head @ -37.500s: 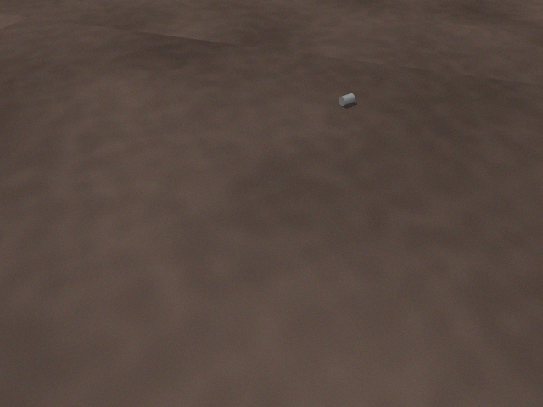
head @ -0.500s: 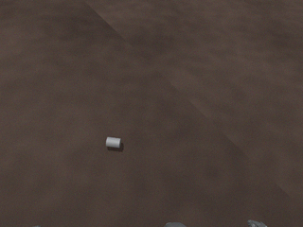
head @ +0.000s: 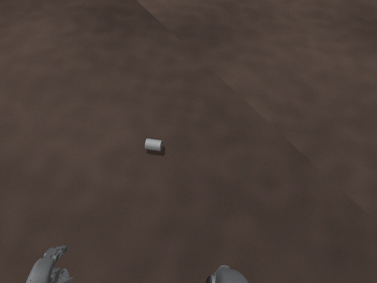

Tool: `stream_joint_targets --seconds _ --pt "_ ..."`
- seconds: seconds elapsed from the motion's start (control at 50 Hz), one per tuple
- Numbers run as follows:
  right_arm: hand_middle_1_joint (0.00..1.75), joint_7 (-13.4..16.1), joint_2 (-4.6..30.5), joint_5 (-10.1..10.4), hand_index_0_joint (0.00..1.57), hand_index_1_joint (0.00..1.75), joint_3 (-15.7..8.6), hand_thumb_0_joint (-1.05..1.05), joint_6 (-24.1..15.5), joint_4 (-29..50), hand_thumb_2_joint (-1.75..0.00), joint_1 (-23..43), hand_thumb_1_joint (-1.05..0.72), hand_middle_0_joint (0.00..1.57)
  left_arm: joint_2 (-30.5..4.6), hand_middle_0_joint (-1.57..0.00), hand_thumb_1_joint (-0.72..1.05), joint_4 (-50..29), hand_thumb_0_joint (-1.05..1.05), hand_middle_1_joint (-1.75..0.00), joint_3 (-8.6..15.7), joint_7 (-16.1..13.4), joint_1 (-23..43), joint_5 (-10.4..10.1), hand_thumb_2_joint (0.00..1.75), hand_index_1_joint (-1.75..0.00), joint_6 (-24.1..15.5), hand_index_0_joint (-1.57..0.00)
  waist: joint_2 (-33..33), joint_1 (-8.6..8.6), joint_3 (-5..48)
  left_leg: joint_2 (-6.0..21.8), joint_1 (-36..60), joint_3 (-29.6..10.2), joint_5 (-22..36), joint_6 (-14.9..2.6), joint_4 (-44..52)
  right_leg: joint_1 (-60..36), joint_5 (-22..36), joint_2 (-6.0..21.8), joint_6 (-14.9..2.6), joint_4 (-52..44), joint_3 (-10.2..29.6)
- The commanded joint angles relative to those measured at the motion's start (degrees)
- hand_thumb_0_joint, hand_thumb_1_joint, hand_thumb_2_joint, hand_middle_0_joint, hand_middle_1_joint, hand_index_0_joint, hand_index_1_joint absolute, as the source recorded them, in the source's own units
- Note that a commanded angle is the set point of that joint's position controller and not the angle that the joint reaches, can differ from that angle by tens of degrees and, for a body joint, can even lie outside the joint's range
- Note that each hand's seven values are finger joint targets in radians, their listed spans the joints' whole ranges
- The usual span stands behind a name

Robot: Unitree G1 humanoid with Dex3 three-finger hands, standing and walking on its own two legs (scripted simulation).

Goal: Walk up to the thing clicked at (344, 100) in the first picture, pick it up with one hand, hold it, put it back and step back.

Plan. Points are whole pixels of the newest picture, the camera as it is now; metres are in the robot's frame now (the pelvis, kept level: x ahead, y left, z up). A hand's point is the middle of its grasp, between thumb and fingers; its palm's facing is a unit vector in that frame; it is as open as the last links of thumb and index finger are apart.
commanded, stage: step back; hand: left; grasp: from above
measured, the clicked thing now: (153, 144) +0.92 +0.20 -0.71
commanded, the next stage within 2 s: stand in 1.50 s
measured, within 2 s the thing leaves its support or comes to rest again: neither
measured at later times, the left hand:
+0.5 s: hand out of the picture -0.12 +0.23 -0.13, palm faces -0.07 -0.90 -0.42, open 7.4 cm
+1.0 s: hand out of the picture -0.08 +0.23 -0.13, palm faces -0.02 -0.93 -0.38, open 7.4 cm
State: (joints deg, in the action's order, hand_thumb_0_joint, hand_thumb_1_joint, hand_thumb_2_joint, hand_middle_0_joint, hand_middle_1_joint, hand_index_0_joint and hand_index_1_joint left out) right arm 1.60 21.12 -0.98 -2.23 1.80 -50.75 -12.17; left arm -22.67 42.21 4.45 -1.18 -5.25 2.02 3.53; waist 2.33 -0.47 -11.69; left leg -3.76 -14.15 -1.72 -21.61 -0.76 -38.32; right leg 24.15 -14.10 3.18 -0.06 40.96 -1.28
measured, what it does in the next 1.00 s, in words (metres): walks backwards: right foot, then left foot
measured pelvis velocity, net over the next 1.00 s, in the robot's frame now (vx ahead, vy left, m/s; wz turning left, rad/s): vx -0.17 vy -0.04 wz -0.01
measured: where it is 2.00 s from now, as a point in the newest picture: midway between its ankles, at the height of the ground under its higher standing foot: outside the picture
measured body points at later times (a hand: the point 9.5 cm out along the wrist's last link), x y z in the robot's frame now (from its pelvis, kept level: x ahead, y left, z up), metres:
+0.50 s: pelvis -0.17 -0.04 +0.01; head -0.16 -0.06 +0.46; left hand -0.11 +0.28 -0.10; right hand -0.08 -0.36 -0.11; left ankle -0.09 +0.11 -0.66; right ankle -0.19 -0.15 -0.71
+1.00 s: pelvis -0.17 -0.04 +0.02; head -0.16 -0.03 +0.47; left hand -0.08 +0.28 -0.10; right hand -0.13 -0.36 -0.10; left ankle -0.19 +0.10 -0.71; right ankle -0.11 -0.16 -0.70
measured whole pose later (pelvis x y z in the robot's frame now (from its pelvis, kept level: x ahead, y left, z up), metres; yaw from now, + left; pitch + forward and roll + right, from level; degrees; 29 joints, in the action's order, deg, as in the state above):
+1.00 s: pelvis -0.17 -0.04 +0.02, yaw -1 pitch -3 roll +1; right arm -1.1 21.5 -1.7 -3.1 -1.4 -54.4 -15.8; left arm -23.0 54.3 4.1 1.4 -11.6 1.3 -0.7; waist 1.7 -1.0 -4.5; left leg -0.1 -8.9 -1.8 -19.7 0.6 -31.6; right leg 20.8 -19.4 2.3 -0.9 39.1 -1.1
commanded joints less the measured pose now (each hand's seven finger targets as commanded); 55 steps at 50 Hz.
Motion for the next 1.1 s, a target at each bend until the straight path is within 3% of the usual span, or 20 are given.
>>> stream_joint_targets --seconds 0.0,0.02,0.04,0.1,0.24,0.32,0.34,0.38,0.4,0.48,0.6,0.68,0.72,0.74,0.76,0.84,0.98,1.0,1.04,1.08 --pt "0.30 0.22 20.84 -1.71 0.20 0.30 -5.79 0.00 -1.59 5.31 -0.90 -0.07 -0.90 0.20 -8.39 -0.20 0.90 -4.78 0.00 -0.30 2.25 -0.26 -2.09 -1.54 0.90 -0.30 0.14 -0.20 -15.27 1.24 14.67 22.91 4.58 -25.54 23.29 -10.55 19.04 5.18 -18.90 -7.54 -1.43 14.31 2.77" --pt "0.30 0.18 23.91 -1.67 0.20 0.30 -6.23 0.00 -1.63 6.43 -0.90 1.15 -0.90 0.20 -11.08 -0.20 0.90 -4.49 0.00 -0.30 3.53 -1.01 0.81 -0.85 0.90 -0.30 0.21 -0.20 -17.48 -1.99 12.73 28.70 -7.30 -32.57 20.84 -17.18 21.22 0.00 -24.90 -6.94 -0.55 25.17 10.07" --pt "0.30 0.74 21.84 -1.61 0.20 0.30 -6.12 0.00 -2.12 6.76 -0.90 4.47 -0.90 0.20 -12.71 -0.20 0.90 -3.39 0.00 -0.30 3.82 -0.86 0.09 -0.64 0.90 -0.30 0.36 -0.20 -15.09 -0.24 10.17 29.08 -10.70 -31.23 19.09 -17.70 21.62 -1.31 -21.84 -5.70 -0.87 31.50 13.30" --pt "0.30 1.01 14.41 -1.85 0.20 0.30 -3.93 0.00 -2.15 7.58 -0.90 8.18 -0.90 0.20 -10.86 -0.20 0.90 -0.25 0.00 -0.30 3.69 -0.11 -5.44 -1.63 0.90 -0.30 0.50 -0.20 -7.70 3.75 10.37 17.09 -3.86 -11.33 26.42 -11.08 15.85 3.54 -13.57 -9.28 -0.94 35.50 13.40" --pt "0.30 0.05 14.73 -1.36 0.20 0.30 -4.40 0.00 -1.05 6.57 -0.90 2.74 -0.90 0.20 -9.21 -0.20 0.90 0.93 0.00 -0.30 2.26 0.37 -5.74 -0.91 0.90 -0.30 -1.90 -0.20 -14.34 -1.22 15.51 17.13 10.33 -9.50 16.76 -12.78 12.97 -0.15 -15.22 -4.12 2.21 5.98 5.22" --pt "0.30 -0.78 17.70 -1.11 0.20 0.30 -5.12 0.00 0.72 6.68 -0.90 5.94 -0.90 0.20 -9.35 -0.20 0.90 8.01 0.00 -0.30 2.70 0.76 -14.72 -0.62 0.90 -0.30 -3.15 -0.20 -15.75 2.29 17.88 15.68 0.43 -7.24 0.92 -9.41 10.82 -15.26 -7.53 -4.49 -1.28 -16.85 -0.27" --pt "0.30 -0.87 15.08 -0.93 0.20 0.30 -4.52 0.00 1.07 6.30 -0.90 5.54 -0.90 0.20 -10.88 -0.20 0.90 9.67 0.00 -0.30 3.35 0.71 -15.06 0.08 0.90 -0.30 -3.39 -0.20 -9.58 2.02 15.93 12.24 -6.29 -5.31 -3.75 -6.43 5.33 -17.90 -7.44 -4.46 -2.33 -19.15 3.39" --pt "0.30 -0.31 10.43 -0.54 0.20 0.30 -3.27 0.00 0.43 8.96 -0.90 9.55 -0.90 0.20 -20.13 -0.20 0.90 6.04 0.00 -0.30 5.71 0.52 -9.67 1.09 0.90 -0.30 -3.30 -0.20 8.73 4.70 9.38 0.52 -18.46 -4.53 -10.78 0.67 -12.12 -3.58 -29.71 16.74 -11.68 -27.97 33.06" --pt "0.30 0.06 13.95 -0.67 0.20 0.30 -4.74 0.00 0.54 7.74 -0.90 9.88 -0.90 0.20 -22.86 -0.20 0.90 4.20 0.00 -0.30 5.75 0.44 -4.51 1.43 0.90 -0.30 -3.13 -0.20 11.28 4.75 4.08 2.42 -13.38 -8.08 -10.78 1.94 -19.97 9.75 -38.17 21.73 -15.75 -32.25 39.69" --pt "0.30 -0.87 11.22 0.12 0.20 0.30 -3.62 0.00 -0.31 2.37 -0.90 1.60 -0.90 0.20 -13.14 -0.20 0.90 4.46 0.00 -0.30 3.89 0.17 0.26 0.66 0.90 -0.30 -4.64 -0.20 4.14 -0.71 4.26 -1.09 -13.86 -7.72 1.11 1.72 -23.36 -1.81 -15.40 6.83 -7.61 -23.64 13.53" --pt "0.30 -1.98 12.08 -1.05 0.20 0.30 -3.29 0.00 -2.81 2.31 -0.90 4.36 -0.90 0.20 -15.16 -0.20 0.90 6.30 0.00 -0.30 5.11 0.98 -9.07 0.91 0.90 -0.30 -5.37 -0.20 10.21 5.71 7.59 3.43 -16.76 -2.03 -7.20 2.96 -2.10 -19.57 -23.21 11.24 -10.44 -23.14 18.11" --pt "0.30 -1.96 11.34 -1.32 0.20 0.30 -4.40 0.00 -4.42 -1.40 -0.90 -2.08 -0.90 0.20 -13.47 -0.20 0.90 5.85 0.00 -0.30 3.11 1.55 -7.33 0.15 0.90 -0.30 -4.16 -0.20 4.36 1.55 10.83 0.63 4.83 2.65 2.94 0.12 19.24 -11.32 -6.49 8.09 -7.68 -11.65 9.10" --pt "0.30 -1.49 16.79 -2.12 0.20 0.30 -6.41 0.00 -5.06 -2.24 -0.90 -7.61 -0.90 0.20 -6.51 -0.20 0.90 4.13 0.00 -0.30 1.23 1.67 -7.38 -0.54 0.90 -0.30 -4.21 -0.20 -13.57 -0.77 14.16 15.29 18.87 -22.80 -7.78 -5.28 24.33 7.57 -12.56 -1.60 -2.61 9.05 -0.21" --pt "0.30 -1.56 22.44 -1.93 0.20 0.30 -7.11 0.00 -4.92 -1.55 -0.90 -7.55 -0.90 0.20 -10.35 -0.20 0.90 3.83 0.00 -0.30 2.42 1.37 -2.24 -0.51 0.90 -0.30 -4.29 -0.20 -12.82 -2.71 9.49 23.65 12.20 -36.26 -20.27 -12.76 26.36 13.95 -18.35 -2.21 -1.71 12.90 1.15" --pt "0.30 -1.66 22.04 -1.17 0.20 0.30 -7.35 0.00 -4.90 -1.38 -0.90 -6.06 -0.90 0.20 -13.85 -0.20 0.90 3.92 0.00 -0.30 3.08 1.33 0.53 0.01 0.90 -0.30 -4.61 -0.20 -10.05 -3.02 4.77 25.45 5.38 -36.23 -20.60 -15.72 27.54 11.61 -17.59 0.92 -2.18 15.16 5.81" --pt "0.30 -1.62 14.78 -1.05 0.20 0.30 -5.11 0.00 -5.62 -0.17 -0.90 -3.21 -0.90 0.20 -11.08 -0.20 0.90 6.17 0.00 -0.30 2.46 2.31 -4.79 -0.85 0.90 -0.30 -5.63 -0.20 -8.88 0.09 4.54 16.76 6.73 -16.70 4.36 -10.81 21.70 8.40 -11.27 0.53 -1.72 9.30 2.46" --pt "0.30 -1.58 12.11 0.03 0.20 0.30 -3.41 0.00 -3.26 1.15 -0.90 1.73 -0.90 0.20 -8.61 -0.20 0.90 10.58 0.00 -0.30 2.47 1.15 -9.37 -1.13 0.90 -0.30 -6.70 -0.20 -11.24 3.09 10.73 10.98 -5.33 -4.50 16.58 -5.70 6.60 -18.40 4.55 -4.70 -0.86 -13.77 -3.77" --pt "0.30 -1.38 9.55 0.54 0.20 0.30 -2.43 0.00 -2.94 1.52 -0.90 1.45 -0.90 0.20 -9.97 -0.20 0.90 11.31 0.00 -0.30 2.86 0.63 -10.75 -0.78 0.90 -0.30 -6.87 -0.20 -7.16 3.93 12.14 9.12 -9.21 -3.34 12.20 -3.88 2.30 -23.46 6.64 -2.95 -1.49 -14.44 -1.00" --pt "0.30 -0.64 5.94 0.64 0.20 0.30 -1.06 0.00 -2.32 1.60 -0.90 -2.18 -0.90 0.20 -16.44 -0.20 0.90 9.67 0.00 -0.30 3.95 0.02 -8.42 0.07 0.90 -0.30 -7.34 -0.20 7.16 2.91 14.17 1.51 -14.38 -3.17 -12.09 -0.24 -11.77 -19.38 -7.55 18.14 -8.20 -25.67 28.23" --pt "0.30 -0.32 12.31 0.20 0.20 0.30 -3.29 0.00 -1.45 -1.72 -0.90 -4.04 -0.90 0.20 -16.44 -0.20 0.90 7.77 0.00 -0.30 3.60 0.35 -0.06 0.19 0.90 -0.30 -6.84 -0.20 3.42 0.90 8.22 4.91 -6.63 -5.08 -13.60 0.15 -16.68 -4.24 -21.01 19.65 -13.84 -27.02 29.38"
